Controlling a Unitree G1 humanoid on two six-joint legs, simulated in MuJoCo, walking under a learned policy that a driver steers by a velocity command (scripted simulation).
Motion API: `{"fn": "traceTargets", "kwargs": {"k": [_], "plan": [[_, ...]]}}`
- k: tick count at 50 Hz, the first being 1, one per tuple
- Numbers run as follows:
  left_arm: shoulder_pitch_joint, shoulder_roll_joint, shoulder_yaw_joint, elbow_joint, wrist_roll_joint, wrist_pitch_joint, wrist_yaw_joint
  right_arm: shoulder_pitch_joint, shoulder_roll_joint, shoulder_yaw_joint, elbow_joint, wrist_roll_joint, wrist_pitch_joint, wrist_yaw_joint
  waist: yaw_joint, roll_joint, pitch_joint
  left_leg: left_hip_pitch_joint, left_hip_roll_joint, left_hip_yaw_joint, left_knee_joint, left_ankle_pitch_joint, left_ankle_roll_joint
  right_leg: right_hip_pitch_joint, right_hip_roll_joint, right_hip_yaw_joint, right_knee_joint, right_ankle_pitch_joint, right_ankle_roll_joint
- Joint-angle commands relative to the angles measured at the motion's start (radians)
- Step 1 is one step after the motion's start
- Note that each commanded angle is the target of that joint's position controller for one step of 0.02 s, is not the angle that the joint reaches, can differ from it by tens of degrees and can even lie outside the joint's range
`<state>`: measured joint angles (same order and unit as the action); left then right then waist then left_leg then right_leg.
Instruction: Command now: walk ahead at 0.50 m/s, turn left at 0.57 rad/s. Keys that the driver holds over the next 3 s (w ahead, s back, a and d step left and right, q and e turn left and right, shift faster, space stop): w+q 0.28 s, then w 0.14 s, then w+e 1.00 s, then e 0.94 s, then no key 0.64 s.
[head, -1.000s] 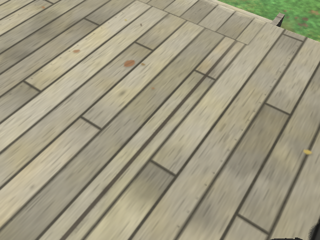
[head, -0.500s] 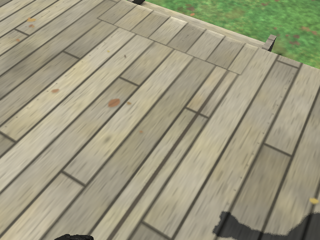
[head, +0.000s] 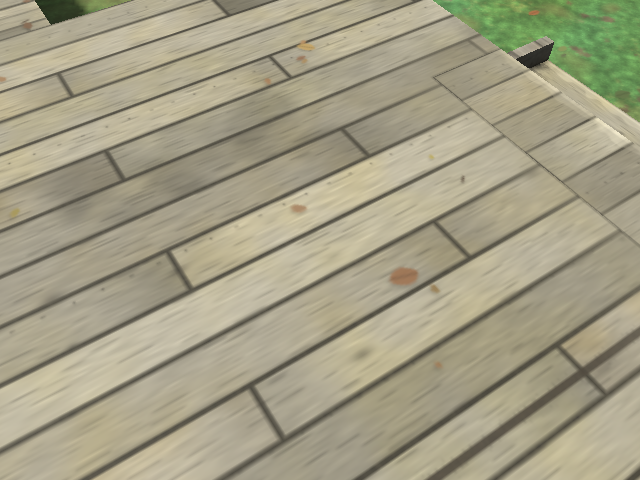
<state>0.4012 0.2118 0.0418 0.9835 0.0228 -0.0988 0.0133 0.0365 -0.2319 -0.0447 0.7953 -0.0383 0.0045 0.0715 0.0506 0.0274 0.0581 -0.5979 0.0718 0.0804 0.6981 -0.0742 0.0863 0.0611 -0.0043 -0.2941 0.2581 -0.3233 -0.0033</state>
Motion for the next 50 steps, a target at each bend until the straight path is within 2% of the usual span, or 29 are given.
{"fn": "traceTargets", "kwargs": {"k": [1,3,4,5,6,7,8,9,10,11,12,14,16,22,26,28,29,31,32,33,34,35,36,37,38,40,43,46,50], "plan": [[0.017,0.174,0.036,-0.037,0.003,0.008,0.012,-0.056,-0.061,-0.012,-0.079,-0.007,-0.012,-0.001,-0.029,-0.113,0.023,0.051,-0.053,0.06,-0.058,-0.111,0.047,0.018,-0.288,0.059,0.029,0.744,-0.115],[0.018,0.209,0.046,-0.037,0.004,0.03,0.013,0.074,-0.087,-0.028,-0.047,-0.008,-0.018,-0.012,-0.085,-0.124,-0.062,0.209,-0.132,0.087,-0.096,-0.203,0.091,0.042,-0.285,0.03,0.274,0.988,-0.106],[0.01,0.214,0.047,-0.046,0.0,0.041,0.01,0.228,-0.11,-0.045,0.002,-0.013,-0.028,-0.024,-0.152,-0.088,-0.15,0.408,-0.166,0.076,-0.175,-0.169,0.12,-0.035,-0.269,0.008,0.499,0.918,-0.083],[0.01,0.173,0.035,-0.078,0.0,0.04,0.01,0.375,-0.198,-0.077,0.042,-0.021,-0.035,-0.044,-0.202,0.015,-0.253,0.655,-0.009,-0.16,-0.223,-0.283,0.165,-0.259,-0.24,0.012,0.8,0.58,-0.045],[0.024,0.062,0.015,-0.162,-0.006,0.03,-0.012,0.333,-0.316,-0.1,0.018,-0.006,-0.03,-0.055,-0.119,0.248,-0.306,0.901,0.262,-0.721,-0.35,-0.3,0.306,-0.704,-0.024,0.1,1.131,-0.249,0.02],[-0.126,0.169,0.036,-0.189,0.004,0.02,-0.016,0.369,-0.293,-0.096,0.012,0.015,-0.016,-0.06,-0.183,0.051,-0.278,0.892,0.263,-0.775,-0.431,-0.237,0.298,-0.827,-0.029,0.292,1.168,-0.187,0.013],[-0.168,0.152,0.032,-0.207,-0.013,0.007,-0.021,0.317,-0.257,-0.085,0.025,0.019,-0.015,-0.068,-0.146,0.021,-0.151,0.788,0.243,-0.606,-0.426,-0.105,0.273,-0.859,-0.079,0.302,1.122,-0.068,0.0],[-0.153,0.145,0.028,-0.193,-0.008,0.0,-0.02,0.275,-0.205,-0.072,0.027,0.027,-0.02,-0.07,-0.103,-0.039,-0.09,0.663,0.198,-0.514,-0.437,0.046,0.238,-0.796,-0.109,0.307,1.026,-0.005,-0.005],[-0.139,0.141,0.03,-0.183,0.007,0.01,-0.02,0.233,-0.179,-0.065,0.02,0.032,-0.028,-0.073,-0.065,-0.049,-0.064,0.579,0.146,-0.436,-0.444,0.14,0.211,-0.731,-0.126,0.314,0.967,0.007,0.001],[-0.108,0.133,0.028,-0.178,0.023,0.03,-0.023,0.208,-0.154,-0.057,0.014,0.038,-0.036,-0.074,-0.036,-0.035,-0.074,0.528,0.111,-0.385,-0.458,0.195,0.199,-0.669,-0.133,0.318,0.929,0.016,0.013],[-0.102,0.127,0.028,-0.178,0.029,0.048,-0.027,0.215,-0.148,-0.052,0.013,0.042,-0.048,-0.072,-0.027,-0.028,-0.084,0.506,0.092,-0.365,-0.463,0.24,0.198,-0.642,-0.128,0.316,0.908,0.017,0.023],[-0.131,0.114,0.026,-0.194,0.031,0.073,-0.034,0.254,-0.171,-0.057,0.027,0.048,-0.062,-0.067,-0.024,-0.024,-0.073,0.483,0.063,-0.34,-0.482,0.255,0.193,-0.659,-0.118,0.303,0.855,0.058,0.04],[-0.193,0.109,0.024,-0.213,0.028,0.081,-0.039,0.301,-0.175,-0.056,0.041,0.044,-0.067,-0.066,-0.045,-0.006,-0.044,0.489,0.05,-0.322,-0.507,0.245,0.169,-0.708,-0.117,0.29,0.778,0.142,0.046],[-0.37,0.103,0.01,-0.267,0.015,0.071,-0.044,0.418,-0.15,-0.037,0.078,0.038,-0.079,-0.074,-0.109,0.032,-0.015,0.605,0.041,-0.281,-0.507,0.36,0.097,-0.768,-0.092,0.264,0.524,0.331,0.028],[-0.479,0.1,-0.003,-0.302,0.004,0.061,-0.052,0.469,-0.143,-0.024,0.104,0.02,-0.082,-0.084,-0.148,0.036,0.024,0.701,0.074,-0.24,-0.517,0.425,0.084,-0.762,-0.059,0.218,0.39,0.338,-0.023],[-0.471,0.106,-0.004,-0.308,0.0,0.055,-0.056,0.462,-0.151,-0.021,0.116,0.01,-0.083,-0.092,-0.128,0.041,0.034,0.735,0.1,-0.207,-0.5,0.529,0.074,-0.708,-0.032,0.211,0.333,0.284,-0.063],[-0.431,0.113,-0.001,-0.297,-0.002,0.052,-0.054,0.436,-0.159,-0.021,0.115,0.007,-0.086,-0.096,-0.099,0.046,0.02,0.735,0.103,-0.18,-0.46,0.668,0.062,-0.635,-0.004,0.202,0.31,0.241,-0.086],[-0.259,0.146,0.015,-0.242,-0.006,0.047,-0.039,0.409,-0.181,-0.024,0.119,-0.004,-0.086,-0.104,-0.022,0.06,-0.067,0.758,0.104,-0.14,-0.263,0.947,0.041,-0.448,0.07,0.189,0.294,0.152,-0.127],[-0.113,0.158,0.025,-0.193,-0.003,0.041,-0.031,0.389,-0.192,-0.026,0.117,-0.003,-0.082,-0.103,0.045,0.044,-0.135,0.725,0.086,-0.11,-0.078,0.941,0.032,-0.292,0.089,0.19,0.229,0.179,-0.151],[0.046,0.198,0.04,-0.154,0.014,0.036,-0.02,0.37,-0.182,-0.019,0.096,0.004,-0.087,-0.102,0.114,0.001,-0.223,0.547,0.06,-0.084,0.174,0.701,0.021,-0.047,-0.026,0.331,0.218,0.16,-0.202],[0.11,0.32,0.075,-0.147,0.031,0.04,-0.015,0.45,-0.105,-0.005,0.062,0.035,-0.093,-0.088,0.062,-0.229,-0.31,0.166,-0.131,-0.018,0.606,0.033,-0.043,0.217,-0.306,0.842,0.179,0.152,-0.368],[0.025,0.27,0.067,-0.143,-0.016,0.052,-0.033,0.428,-0.151,-0.014,0.056,0.005,-0.1,-0.082,0.019,-0.174,-0.303,0.009,-0.172,-0.138,0.707,-0.38,-0.028,0.202,-0.34,1.074,0.041,0.181,-0.401],[-0.073,0.237,0.061,-0.163,-0.029,0.056,-0.037,0.347,-0.153,-0.012,0.031,0.0,-0.105,-0.076,-0.015,-0.11,-0.151,-0.053,-0.098,-0.176,0.69,-0.302,-0.024,0.062,-0.314,0.923,0.026,0.097,-0.379],[-0.118,0.182,0.049,-0.173,-0.022,0.057,-0.04,0.289,-0.158,-0.009,0.015,0.003,-0.113,-0.071,-0.022,-0.031,-0.073,-0.045,-0.057,-0.163,0.632,-0.246,-0.028,-0.064,-0.275,0.817,-0.007,0.14,-0.351],[-0.13,0.161,0.042,-0.171,-0.016,0.054,-0.036,0.267,-0.145,-0.008,0.005,0.002,-0.109,-0.067,-0.047,-0.008,-0.026,-0.017,-0.031,-0.159,0.569,-0.233,-0.035,-0.156,-0.228,0.743,-0.027,0.206,-0.32],[-0.121,0.151,0.036,-0.153,-0.02,0.042,-0.029,0.284,-0.117,0.001,-0.006,-0.011,-0.077,-0.062,-0.086,-0.039,-0.027,0.058,-0.004,-0.146,0.473,-0.226,-0.068,-0.256,-0.159,0.642,-0.052,0.323,-0.286],[-0.075,0.193,0.049,-0.142,-0.024,0.031,-0.026,0.229,-0.098,0.011,-0.038,-0.014,-0.053,-0.059,-0.081,-0.058,-0.032,0.044,0.004,-0.106,0.355,-0.179,-0.111,-0.302,-0.115,0.583,-0.075,0.375,-0.287],[-0.016,0.198,0.054,-0.137,-0.028,0.036,-0.025,0.079,-0.094,0.016,-0.093,-0.009,-0.05,-0.057,-0.034,-0.071,-0.005,-0.013,0.008,-0.087,0.175,-0.046,-0.143,-0.282,-0.084,0.578,-0.086,0.371,-0.252],[0.064,0.204,0.061,-0.131,-0.024,0.045,-0.018,-0.047,-0.089,0.025,-0.136,0.002,-0.054,-0.051,0.027,-0.088,-0.029,-0.033,-0.022,-0.09,0.017,0.055,-0.147,-0.166,-0.076,0.6,-0.026,0.447,-0.214]]}}
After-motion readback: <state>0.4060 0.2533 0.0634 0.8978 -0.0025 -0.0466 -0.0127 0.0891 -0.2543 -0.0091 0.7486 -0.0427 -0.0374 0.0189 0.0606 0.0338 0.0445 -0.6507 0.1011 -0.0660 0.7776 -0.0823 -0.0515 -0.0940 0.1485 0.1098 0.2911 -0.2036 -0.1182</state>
